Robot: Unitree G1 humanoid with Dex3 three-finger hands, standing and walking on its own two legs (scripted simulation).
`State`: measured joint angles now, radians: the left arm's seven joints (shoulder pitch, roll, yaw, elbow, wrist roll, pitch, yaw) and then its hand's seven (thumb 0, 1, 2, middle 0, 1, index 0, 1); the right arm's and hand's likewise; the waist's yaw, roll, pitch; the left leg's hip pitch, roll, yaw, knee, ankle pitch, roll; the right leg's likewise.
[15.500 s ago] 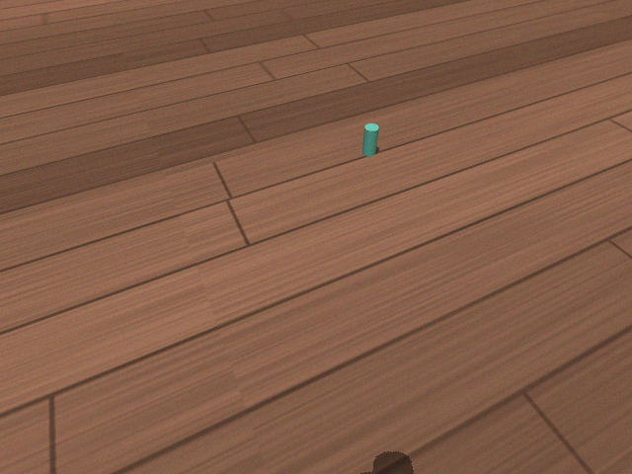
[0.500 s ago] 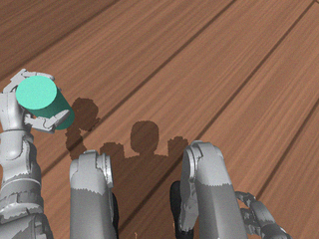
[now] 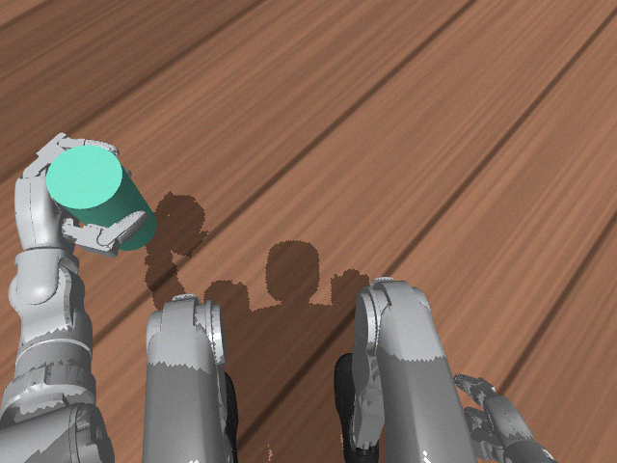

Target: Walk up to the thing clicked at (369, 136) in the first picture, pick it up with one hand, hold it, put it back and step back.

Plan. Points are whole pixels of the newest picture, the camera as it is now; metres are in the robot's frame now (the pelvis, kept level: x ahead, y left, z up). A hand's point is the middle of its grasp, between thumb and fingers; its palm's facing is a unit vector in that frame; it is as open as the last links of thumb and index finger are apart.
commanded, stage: lift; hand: left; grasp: from the side
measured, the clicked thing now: (111, 205) +0.44 +0.23 -0.06
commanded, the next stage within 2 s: none
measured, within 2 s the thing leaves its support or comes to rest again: neither
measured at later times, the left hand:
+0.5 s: hand (77, 192) +0.41 +0.23 +0.04, palm faces +0.08 -1.00 -0.04, open 10.0 cm
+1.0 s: hand out of the picture +0.39 +0.21 +0.21, palm faces +0.12 -0.99 -0.04, open 10.0 cm
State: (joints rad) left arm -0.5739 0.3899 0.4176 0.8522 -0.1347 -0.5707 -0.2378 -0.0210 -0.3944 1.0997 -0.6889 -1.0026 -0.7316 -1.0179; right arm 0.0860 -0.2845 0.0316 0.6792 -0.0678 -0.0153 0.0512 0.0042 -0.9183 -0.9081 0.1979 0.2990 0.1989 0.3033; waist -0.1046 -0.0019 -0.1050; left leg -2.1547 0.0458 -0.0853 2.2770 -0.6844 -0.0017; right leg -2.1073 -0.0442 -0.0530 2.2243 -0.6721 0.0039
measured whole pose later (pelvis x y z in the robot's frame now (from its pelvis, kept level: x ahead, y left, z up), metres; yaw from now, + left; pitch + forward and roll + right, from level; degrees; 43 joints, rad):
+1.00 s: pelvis +0.03 +0.00 +0.19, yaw +2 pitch +27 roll -4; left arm -0.17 0.28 0.22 0.28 -0.20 -0.27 -0.11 -0.02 -0.41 1.12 -0.70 -1.00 -0.74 -1.01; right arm 0.14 -0.24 0.00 0.62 0.05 -0.06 -0.05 0.01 -0.92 -0.90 0.20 0.30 0.20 0.30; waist -0.04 0.03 -0.17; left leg -1.50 0.06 -0.04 1.66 -0.63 0.00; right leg -1.46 -0.03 -0.06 1.61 -0.62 0.01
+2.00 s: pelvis +0.07 +0.01 +0.34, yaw +3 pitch +10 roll -2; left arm -0.13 0.23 0.15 0.43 -0.19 -0.32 -0.13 -0.02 -0.41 1.12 -0.70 -1.00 -0.74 -1.01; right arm 0.23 -0.22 0.02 0.66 0.02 -0.07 -0.07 0.01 -0.91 -0.90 0.20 0.30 0.20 0.30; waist -0.03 0.01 -0.05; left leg -0.72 0.05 0.00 1.00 -0.46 -0.01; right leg -0.69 -0.03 -0.05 0.95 -0.44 0.02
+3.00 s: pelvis +0.07 +0.00 +0.37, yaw +4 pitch +5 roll -1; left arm -0.14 0.20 0.15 0.49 -0.18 -0.35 -0.14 -0.02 -0.41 1.12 -0.70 -1.00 -0.74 -1.01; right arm 0.22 -0.22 0.01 0.69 0.01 -0.05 -0.06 0.01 -0.92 -0.90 0.20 0.30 0.20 0.30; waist -0.02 0.01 0.00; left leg -0.51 0.05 0.01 0.82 -0.38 -0.01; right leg -0.49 -0.02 -0.05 0.79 -0.37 0.01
